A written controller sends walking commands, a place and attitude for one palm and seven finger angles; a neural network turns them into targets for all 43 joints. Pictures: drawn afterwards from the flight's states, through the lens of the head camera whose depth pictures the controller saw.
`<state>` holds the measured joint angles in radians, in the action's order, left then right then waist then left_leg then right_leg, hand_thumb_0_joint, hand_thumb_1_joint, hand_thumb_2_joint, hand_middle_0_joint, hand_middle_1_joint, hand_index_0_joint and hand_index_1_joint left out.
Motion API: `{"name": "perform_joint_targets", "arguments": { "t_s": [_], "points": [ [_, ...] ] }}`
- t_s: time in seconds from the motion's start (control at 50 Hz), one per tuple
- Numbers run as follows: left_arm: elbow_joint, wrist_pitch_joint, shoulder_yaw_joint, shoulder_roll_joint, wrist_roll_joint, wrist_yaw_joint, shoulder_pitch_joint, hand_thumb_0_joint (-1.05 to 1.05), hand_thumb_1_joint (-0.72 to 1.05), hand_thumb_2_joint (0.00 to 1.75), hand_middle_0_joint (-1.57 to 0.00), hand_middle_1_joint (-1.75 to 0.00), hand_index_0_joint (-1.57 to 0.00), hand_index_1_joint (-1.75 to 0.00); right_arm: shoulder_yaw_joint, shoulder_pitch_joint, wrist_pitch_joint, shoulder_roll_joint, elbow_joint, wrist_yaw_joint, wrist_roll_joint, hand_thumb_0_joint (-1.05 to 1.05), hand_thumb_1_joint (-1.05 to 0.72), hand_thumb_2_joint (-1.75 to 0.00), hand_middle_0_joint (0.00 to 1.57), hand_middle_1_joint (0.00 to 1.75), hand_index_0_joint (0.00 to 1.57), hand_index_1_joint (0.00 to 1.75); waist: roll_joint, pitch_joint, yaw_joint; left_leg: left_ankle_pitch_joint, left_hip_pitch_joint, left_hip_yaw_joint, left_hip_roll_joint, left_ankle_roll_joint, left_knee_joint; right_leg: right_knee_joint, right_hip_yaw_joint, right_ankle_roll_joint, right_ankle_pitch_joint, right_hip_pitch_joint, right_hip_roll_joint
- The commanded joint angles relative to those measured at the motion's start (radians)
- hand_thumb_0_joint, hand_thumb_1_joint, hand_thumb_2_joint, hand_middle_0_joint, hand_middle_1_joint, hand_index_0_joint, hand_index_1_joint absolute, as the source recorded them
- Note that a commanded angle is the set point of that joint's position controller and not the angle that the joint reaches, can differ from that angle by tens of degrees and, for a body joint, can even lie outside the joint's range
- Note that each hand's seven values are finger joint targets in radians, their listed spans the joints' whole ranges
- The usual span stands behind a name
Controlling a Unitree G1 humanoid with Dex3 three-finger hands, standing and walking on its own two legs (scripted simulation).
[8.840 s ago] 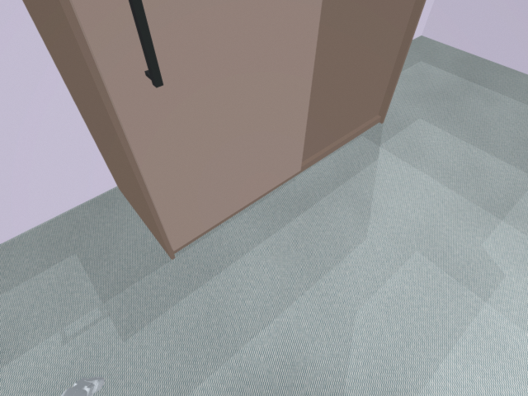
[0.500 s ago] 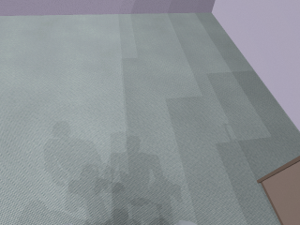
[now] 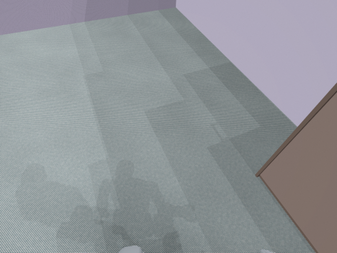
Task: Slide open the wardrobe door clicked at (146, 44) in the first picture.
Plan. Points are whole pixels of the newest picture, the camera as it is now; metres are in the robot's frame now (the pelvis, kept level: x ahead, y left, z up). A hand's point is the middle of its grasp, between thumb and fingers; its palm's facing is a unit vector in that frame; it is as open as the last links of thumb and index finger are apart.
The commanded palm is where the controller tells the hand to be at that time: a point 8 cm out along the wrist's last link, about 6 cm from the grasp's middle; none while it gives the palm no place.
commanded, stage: turn to face it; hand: left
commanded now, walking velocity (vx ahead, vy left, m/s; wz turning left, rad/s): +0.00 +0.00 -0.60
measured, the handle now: out of the picture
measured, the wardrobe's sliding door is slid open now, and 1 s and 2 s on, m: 0.00 0.00 0.00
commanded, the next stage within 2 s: take the last steps up to it in 1.62 s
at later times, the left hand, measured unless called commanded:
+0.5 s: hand (108, 245) +0.16 +0.17 -0.16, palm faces -0.32 -0.92 -0.23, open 7.4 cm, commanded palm none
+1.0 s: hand (125, 241) +0.17 +0.13 -0.18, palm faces -0.53 -0.82 -0.21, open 7.4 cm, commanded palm none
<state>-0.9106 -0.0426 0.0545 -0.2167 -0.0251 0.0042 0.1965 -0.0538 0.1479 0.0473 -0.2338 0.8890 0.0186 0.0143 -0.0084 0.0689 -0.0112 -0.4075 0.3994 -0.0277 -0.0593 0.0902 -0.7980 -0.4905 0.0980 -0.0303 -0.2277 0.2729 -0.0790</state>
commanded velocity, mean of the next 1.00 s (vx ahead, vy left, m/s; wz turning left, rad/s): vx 0.00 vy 0.00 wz -0.60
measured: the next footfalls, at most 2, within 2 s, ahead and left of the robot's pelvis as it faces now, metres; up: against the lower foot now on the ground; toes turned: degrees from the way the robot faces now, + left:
left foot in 0.06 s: +0.05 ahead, +0.12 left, +0.00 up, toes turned +0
right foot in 0.54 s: -0.02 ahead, -0.13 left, +0.00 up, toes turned -26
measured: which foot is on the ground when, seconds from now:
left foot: up 0.00-0.04, down 0.06-0.54, up 0.56-0.98, down 1.00-1.00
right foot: down 0.00-0.06, up 0.08-0.52, down 0.54-1.00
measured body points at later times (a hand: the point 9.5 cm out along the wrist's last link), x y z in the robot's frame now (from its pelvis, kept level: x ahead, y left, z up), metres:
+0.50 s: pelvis -0.01 +0.01 +0.00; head +0.03 -0.01 +0.45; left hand +0.17 +0.22 -0.14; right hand -0.07 -0.24 -0.15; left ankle +0.01 +0.12 -0.74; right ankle -0.06 -0.11 -0.71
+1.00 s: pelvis -0.01 +0.01 -0.01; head +0.03 +0.01 +0.44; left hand +0.20 +0.18 -0.16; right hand -0.06 -0.27 -0.12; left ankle +0.07 +0.09 -0.74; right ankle -0.06 -0.11 -0.74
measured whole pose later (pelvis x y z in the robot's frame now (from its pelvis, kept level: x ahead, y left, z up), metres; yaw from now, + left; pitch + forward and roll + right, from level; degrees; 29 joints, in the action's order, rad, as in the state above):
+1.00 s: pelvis -0.01 +0.01 -0.01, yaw -36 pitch +0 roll -1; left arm -0.92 -0.06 0.06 -0.24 -0.02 0.00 0.21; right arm -0.04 0.15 0.02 -0.22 0.86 0.02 0.01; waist -0.03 0.06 -0.01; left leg -0.29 0.30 -0.04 -0.03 0.05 -0.57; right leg -0.55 0.14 0.00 -0.24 0.31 -0.09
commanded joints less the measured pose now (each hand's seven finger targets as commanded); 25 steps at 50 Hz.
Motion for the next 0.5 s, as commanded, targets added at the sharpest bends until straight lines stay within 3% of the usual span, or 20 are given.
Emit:
{"name": "perform_joint_targets", "arguments": {
  "t_s": [0.0, 0.02, 0.04, 0.06, 0.08, 0.1, 0.14, 0.16, 0.22, 0.26, 0.3, 0.34, 0.42, 0.44, 0.48],
  "points": [
    [0.087, 0.014, 0.061, -0.213, 0.012, -0.016, -0.053, 0.00, 0.90, 0.90, -0.20, -0.30, -0.20, -0.30, -0.022, 0.111, -0.039, -0.091, -0.055, 0.017, -0.013, 0.00, -0.90, -0.90, 0.20, 0.30, 0.20, 0.30, -0.132, -0.150, 0.049, 0.143, -0.186, -0.009, 0.028, -0.023, 0.320, 0.025, 0.297, -0.094, 0.358, -0.034, 0.218],
    [0.100, 0.010, 0.055, -0.178, 0.019, -0.013, -0.052, 0.00, 0.90, 0.90, -0.20, -0.30, -0.20, -0.30, -0.027, 0.143, -0.048, -0.126, -0.050, 0.021, -0.010, 0.00, -0.90, -0.90, 0.20, 0.30, 0.20, 0.30, -0.037, -0.168, 0.059, 0.197, -0.318, 0.054, -0.046, -0.050, 0.433, -0.054, 0.245, -0.044, 0.255, 0.067, 0.146],
    [0.111, 0.006, 0.044, -0.118, 0.026, -0.003, -0.016, 0.00, 0.90, 0.90, -0.20, -0.30, -0.20, -0.30, -0.041, 0.129, -0.050, -0.211, -0.066, 0.018, -0.001, 0.00, -0.90, -0.90, 0.20, 0.30, 0.20, 0.30, 0.234, -0.164, 0.047, 0.262, -0.405, 0.287, -0.276, -0.123, 0.515, -0.232, 0.112, 0.020, -0.095, 0.246, 0.009],
    [0.118, 0.003, 0.048, -0.124, 0.012, 0.002, -0.005, 0.00, 0.90, 0.90, -0.20, -0.30, -0.20, -0.30, -0.046, 0.117, -0.045, -0.250, -0.084, 0.015, 0.004, 0.00, -0.90, -0.90, 0.20, 0.30, 0.20, 0.30, 0.319, -0.129, 0.042, 0.274, -0.324, 0.384, -0.434, -0.212, 0.552, -0.473, -0.020, 0.061, -0.362, 0.295, 0.008],
    [0.095, -0.004, 0.060, -0.158, -0.003, 0.002, -0.010, 0.00, 0.90, 0.90, -0.20, -0.30, -0.20, -0.30, -0.038, 0.077, -0.049, -0.202, -0.084, 0.021, 0.007, 0.00, -0.90, -0.90, 0.20, 0.30, 0.20, 0.30, 0.266, -0.091, 0.038, 0.264, -0.235, 0.349, -0.400, -0.214, 0.556, -0.612, 0.016, 0.077, -0.321, 0.282, 0.043],
    [0.083, -0.003, 0.069, -0.159, -0.003, 0.013, -0.005, 0.00, 0.90, 0.90, -0.20, -0.30, -0.20, -0.30, -0.026, 0.035, -0.053, -0.172, -0.099, 0.022, 0.009, 0.00, -0.90, -0.90, 0.20, 0.30, 0.20, 0.30, 0.194, -0.059, 0.009, 0.296, -0.196, 0.254, -0.335, -0.203, 0.541, -0.685, -0.001, 0.079, -0.262, 0.276, 0.060],
    [0.067, -0.005, 0.065, -0.133, -0.001, 0.026, 0.020, 0.00, 0.90, 0.90, -0.20, -0.30, -0.20, -0.30, -0.018, 0.007, -0.061, -0.141, -0.104, 0.021, 0.007, 0.00, -0.90, -0.90, 0.20, 0.30, 0.20, 0.30, 0.158, -0.066, -0.010, 0.405, -0.223, 0.100, -0.258, -0.176, 0.513, -0.734, -0.038, 0.096, -0.179, 0.288, 0.081],
    [0.066, -0.007, 0.061, -0.120, 0.000, 0.028, 0.016, 0.00, 0.90, 0.90, -0.20, -0.30, -0.20, -0.30, -0.020, 0.037, -0.064, -0.139, -0.096, 0.021, 0.007, 0.00, -0.90, -0.90, 0.20, 0.30, 0.20, 0.30, 0.161, -0.081, 0.002, 0.480, -0.270, 0.062, -0.242, -0.175, 0.494, -0.732, -0.050, 0.105, -0.165, 0.292, 0.081],
    [0.074, -0.011, 0.051, -0.098, 0.006, 0.028, -0.021, 0.00, 0.90, 0.90, -0.20, -0.30, -0.20, -0.30, -0.029, 0.116, -0.063, -0.141, -0.061, 0.019, 0.004, 0.00, -0.90, -0.90, 0.20, 0.30, 0.20, 0.30, 0.164, -0.101, 0.032, 0.588, -0.359, 0.026, -0.260, -0.203, 0.463, -0.658, -0.081, 0.120, -0.180, 0.302, 0.103],
    [0.077, -0.015, 0.048, -0.090, 0.006, 0.028, -0.044, 0.00, 0.90, 0.90, -0.20, -0.30, -0.20, -0.30, -0.037, 0.139, -0.061, -0.145, -0.048, 0.016, 0.004, 0.00, -0.90, -0.90, 0.20, 0.30, 0.20, 0.30, 0.141, -0.093, 0.043, 0.585, -0.377, 0.006, -0.279, -0.212, 0.465, -0.613, -0.099, 0.122, -0.186, 0.301, 0.113],
    [0.086, -0.018, 0.046, -0.082, 0.007, 0.029, -0.063, 0.00, 0.90, 0.90, -0.20, -0.30, -0.20, -0.30, -0.042, 0.142, -0.057, -0.152, -0.035, 0.013, 0.005, 0.00, -0.90, -0.90, 0.20, 0.30, 0.20, 0.30, 0.172, -0.081, 0.048, 0.547, -0.367, -0.017, -0.299, -0.219, 0.469, -0.550, -0.117, 0.122, -0.200, 0.286, 0.132],
    [0.092, -0.017, 0.042, -0.077, 0.006, 0.030, -0.096, 0.00, 0.90, 0.90, -0.20, -0.30, -0.20, -0.30, -0.047, 0.159, -0.054, -0.155, -0.021, 0.009, 0.007, 0.00, -0.90, -0.90, 0.20, 0.30, 0.20, 0.30, 0.190, -0.073, 0.063, 0.549, -0.352, -0.037, -0.304, -0.217, 0.461, -0.478, -0.140, 0.114, -0.216, 0.251, 0.134],
    [0.098, -0.003, 0.035, -0.064, 0.006, 0.027, -0.105, 0.00, 0.90, 0.90, -0.20, -0.30, -0.20, -0.30, -0.062, 0.150, -0.050, -0.177, -0.003, -0.001, 0.012, 0.00, -0.90, -0.90, 0.20, 0.30, 0.20, 0.30, 0.221, -0.092, 0.067, 0.594, -0.326, -0.094, -0.332, -0.207, 0.397, -0.296, -0.187, 0.087, -0.234, 0.140, 0.115],
    [0.097, 0.002, 0.034, -0.066, 0.008, 0.025, -0.092, 0.00, 0.90, 0.90, -0.20, -0.30, -0.20, -0.30, -0.065, 0.148, -0.048, -0.182, 0.001, -0.003, 0.012, 0.00, -0.90, -0.90, 0.20, 0.30, 0.20, 0.30, 0.230, -0.100, 0.058, 0.613, -0.321, -0.100, -0.333, -0.194, 0.366, -0.227, -0.191, 0.075, -0.213, 0.107, 0.108],
    [0.071, 0.017, 0.039, -0.093, 0.007, 0.019, 0.000, 0.00, 0.90, 0.90, -0.20, -0.30, -0.20, -0.30, -0.064, 0.128, -0.046, -0.182, -0.002, -0.007, 0.006, 0.00, -0.90, -0.90, 0.20, 0.30, 0.20, 0.30, 0.170, -0.147, 0.004, 0.542, -0.256, -0.172, -0.306, -0.121, 0.232, 0.012, -0.213, 0.051, 0.000, -0.078, 0.094]
  ]
}}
